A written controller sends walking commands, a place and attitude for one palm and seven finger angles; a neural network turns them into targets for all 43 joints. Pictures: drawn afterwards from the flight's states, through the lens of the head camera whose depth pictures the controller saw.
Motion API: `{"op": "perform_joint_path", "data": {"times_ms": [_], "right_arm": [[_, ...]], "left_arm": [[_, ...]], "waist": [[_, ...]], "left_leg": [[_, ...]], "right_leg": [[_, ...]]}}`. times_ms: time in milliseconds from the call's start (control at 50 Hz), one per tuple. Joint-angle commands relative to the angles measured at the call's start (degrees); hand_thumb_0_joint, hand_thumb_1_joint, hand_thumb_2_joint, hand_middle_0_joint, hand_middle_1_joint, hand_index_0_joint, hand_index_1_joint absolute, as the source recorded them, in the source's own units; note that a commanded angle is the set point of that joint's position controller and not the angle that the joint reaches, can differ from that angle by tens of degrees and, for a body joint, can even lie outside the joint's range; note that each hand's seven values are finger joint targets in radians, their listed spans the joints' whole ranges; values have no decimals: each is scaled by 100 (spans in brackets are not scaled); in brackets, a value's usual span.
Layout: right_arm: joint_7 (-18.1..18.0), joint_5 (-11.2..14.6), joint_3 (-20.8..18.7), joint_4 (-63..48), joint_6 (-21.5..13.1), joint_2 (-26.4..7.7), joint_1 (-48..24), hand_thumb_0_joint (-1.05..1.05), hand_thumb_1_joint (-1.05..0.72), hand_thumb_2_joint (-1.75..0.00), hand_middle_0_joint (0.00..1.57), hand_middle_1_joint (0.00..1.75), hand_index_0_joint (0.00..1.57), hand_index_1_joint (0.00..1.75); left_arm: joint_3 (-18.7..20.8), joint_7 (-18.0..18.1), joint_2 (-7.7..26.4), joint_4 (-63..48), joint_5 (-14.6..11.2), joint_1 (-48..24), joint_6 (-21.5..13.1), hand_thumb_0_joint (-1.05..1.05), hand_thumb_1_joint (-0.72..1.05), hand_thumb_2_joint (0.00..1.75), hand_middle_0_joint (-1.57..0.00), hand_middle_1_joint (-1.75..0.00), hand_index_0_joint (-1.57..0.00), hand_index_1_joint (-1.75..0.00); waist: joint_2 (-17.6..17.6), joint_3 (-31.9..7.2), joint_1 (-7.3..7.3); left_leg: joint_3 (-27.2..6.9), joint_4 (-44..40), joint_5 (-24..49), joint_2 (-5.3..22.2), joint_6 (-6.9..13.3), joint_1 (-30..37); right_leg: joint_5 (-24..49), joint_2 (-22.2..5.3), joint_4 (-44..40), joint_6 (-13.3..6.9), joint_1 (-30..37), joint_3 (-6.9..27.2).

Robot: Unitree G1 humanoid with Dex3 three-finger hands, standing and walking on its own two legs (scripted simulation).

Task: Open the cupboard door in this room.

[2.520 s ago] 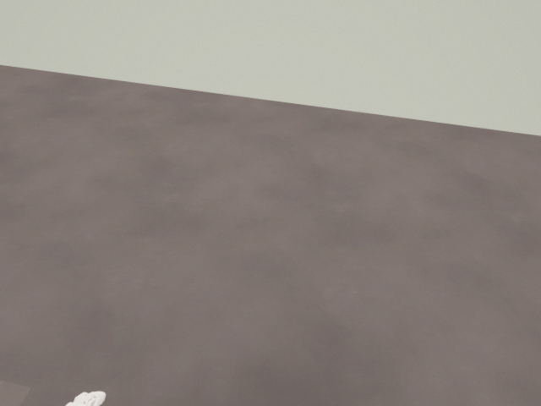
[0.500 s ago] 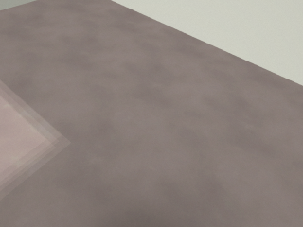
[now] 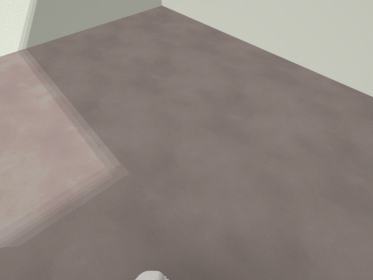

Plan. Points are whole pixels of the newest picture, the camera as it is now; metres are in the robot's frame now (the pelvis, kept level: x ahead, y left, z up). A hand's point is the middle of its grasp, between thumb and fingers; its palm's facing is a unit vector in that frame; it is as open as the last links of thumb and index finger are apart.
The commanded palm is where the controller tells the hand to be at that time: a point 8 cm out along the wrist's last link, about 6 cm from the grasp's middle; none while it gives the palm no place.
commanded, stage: turn or walk to find it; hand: left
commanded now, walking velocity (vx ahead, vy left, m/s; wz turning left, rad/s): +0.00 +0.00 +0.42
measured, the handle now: out of the picture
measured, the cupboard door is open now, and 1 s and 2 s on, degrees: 0 0 0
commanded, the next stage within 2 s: none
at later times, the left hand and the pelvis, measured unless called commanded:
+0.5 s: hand out of the picture +0.02 +0.25 -0.16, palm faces +0.22 -0.94 -0.25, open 7.4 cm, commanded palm none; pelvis -0.02 +0.03 +0.00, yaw +11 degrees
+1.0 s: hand out of the picture -0.11 +0.21 -0.18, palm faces +0.45 -0.87 -0.22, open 7.4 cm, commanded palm none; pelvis -0.05 +0.02 -0.01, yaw +25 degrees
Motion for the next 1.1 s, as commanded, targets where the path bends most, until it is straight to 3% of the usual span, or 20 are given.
{"op": "perform_joint_path", "data": {"times_ms": [0,60,120,160,180,260,400,540,560,580,600,620,660,700,840,940,980,1000,1020,1080], "right_arm": [[-7,55,-16,-486,-163,-202,-404,0,-90,-90,20,30,20,30],[-39,109,40,-489,-263,-167,-374,0,-90,-90,20,30,20,30],[-72,95,24,-315,-353,-324,220,0,-90,-90,20,30,20,30],[-106,49,-159,-363,-401,-1243,503,0,-90,-90,20,30,20,30],[-183,32,-168,-213,-410,-1183,701,0,-90,-90,20,30,20,30],[-273,45,-11,-399,-471,-765,-113,0,-90,-90,20,30,20,30],[-274,25,-74,-321,-430,-830,222,0,-90,-90,20,30,20,30],[-189,33,-137,-501,-330,-829,-162,0,-90,-90,20,30,20,30],[-156,71,-129,-528,-337,-688,-166,0,-90,-90,20,30,20,30],[-120,114,-70,-630,-345,-321,-72,0,-90,-90,20,30,20,30],[-121,65,-92,-766,-313,-286,-170,0,-90,-90,20,30,20,30],[-123,0,-153,-692,-212,-498,-245,0,-90,-90,20,30,20,30],[-50,13,-171,-492,-151,-474,-141,0,-90,-90,20,30,20,30],[-19,6,-126,-341,-142,-338,126,0,-90,-90,20,30,20,30],[-29,61,-8,-441,-169,-237,-521,0,-90,-90,20,30,20,30],[-74,111,52,-393,-279,-221,-236,0,-90,-90,20,30,20,30],[-70,87,-11,-317,-371,-574,145,0,-90,-90,20,30,20,30],[-92,33,-139,-358,-413,-1166,299,0,-90,-90,20,30,20,30],[-114,43,-197,-317,-360,-1421,537,0,-90,-90,20,30,20,30],[-252,29,-39,-353,-407,-891,-34,0,-90,-90,20,30,20,30]], "left_arm": [[374,58,1309,-279,25,181,-127,0,90,90,-20,-30,-20,-30],[426,46,1394,-147,29,320,-119,0,90,90,-20,-30,-20,-30],[422,17,1319,-109,-62,239,-58,0,90,90,-20,-30,-20,-30],[275,-49,708,-433,-83,112,10,0,90,90,-20,-30,-20,-30],[267,11,810,-423,-26,-350,106,0,90,90,-20,-30,-20,-30],[328,-99,800,-91,-65,-68,66,0,90,90,-20,-30,-20,-30],[280,-59,669,-215,-105,-398,74,0,90,90,-20,-30,-20,-30],[284,0,676,-182,-129,222,-31,0,90,90,-20,-30,-20,-30],[321,21,871,-170,-100,359,-86,0,90,90,-20,-30,-20,-30],[411,70,1322,-183,-16,459,-147,0,90,90,-20,-30,-20,-30],[432,54,1616,-312,-7,377,-120,0,90,90,-20,-30,-20,-30],[444,72,1452,-377,-50,200,-146,0,90,90,-20,-30,-20,-30],[344,68,1120,-470,-48,-350,-128,0,90,90,-20,-30,-20,-30],[285,49,971,-496,-46,-434,-179,0,90,90,-20,-30,-20,-30],[351,39,1251,-126,10,372,-163,0,90,90,-20,-30,-20,-30],[430,29,1407,-18,8,281,-108,0,90,90,-20,-30,-20,-30],[401,-2,1208,-39,-83,269,-38,0,90,90,-20,-30,-20,-30],[349,-45,825,-231,-111,338,-3,0,90,90,-20,-30,-20,-30],[261,-35,770,-404,-54,-13,35,0,90,90,-20,-30,-20,-30],[333,-61,856,-187,-54,-302,92,0,90,90,-20,-30,-20,-30]], "waist": [[-1070,-10,280],[-1175,-333,319],[-789,-670,0],[1648,-614,-143],[1407,-478,-373],[852,-352,54],[587,-436,-147],[567,-456,182],[212,-493,263],[-1177,-541,286],[-1684,-359,339],[-1820,-233,314],[-865,203,-6],[-852,63,-90],[-1070,-130,339],[-1252,-472,185],[-340,-683,-52],[1372,-704,-109],[1391,-611,-297],[1005,-195,-84]], "left_leg": [[245,-945,-314,111,-43,48],[412,-2038,-401,76,6,468],[450,-3795,1082,93,103,1734],[-1993,-4388,3659,2177,1087,2579],[-2020,-4546,3164,2099,1203,1972],[-1050,-4336,3283,1310,1111,1868],[-1465,-4266,3452,1321,1296,2185],[-1689,-3841,2448,900,959,972],[-1489,-3459,1920,624,697,497],[-700,-2358,541,-83,309,-472],[-277,-1118,-903,-416,129,-638],[-569,-313,-851,-154,153,-530],[-455,533,-166,4,118,-473],[-231,649,246,42,-14,-445],[211,-933,-291,102,-125,-79],[558,-2658,109,11,-5,884],[116,-3997,1509,382,180,2189],[-1736,-4230,3155,1834,809,2789],[-2001,-4369,3500,2375,1370,2328],[-1449,-4452,2779,1579,1157,1684]], "right_leg": [[820,-1484,-1211,-754,174,939],[1968,-1582,-691,-775,554,847],[1868,-1287,264,-181,89,267],[-1953,-200,2341,484,-1952,-74],[-1942,-197,2992,433,-1822,489],[-829,-180,3343,473,-1802,671],[-1050,40,2283,538,-1514,680],[16,281,-189,396,307,529],[385,-14,-854,327,900,781],[386,-1285,-1349,-93,1447,2102],[615,-2256,-1566,-690,797,2728],[137,-2128,-1744,-799,127,2656],[-40,-1603,-1667,-685,-374,1928],[618,-1231,-1413,-550,-73,1136],[1974,-1488,-1038,-755,628,844],[2573,-1519,-354,-560,639,529],[1534,-1158,708,-1,-275,25],[-962,-411,1837,444,-1700,-269],[-2190,-214,2738,443,-1812,114],[-1138,-249,3505,422,-1926,751]]}}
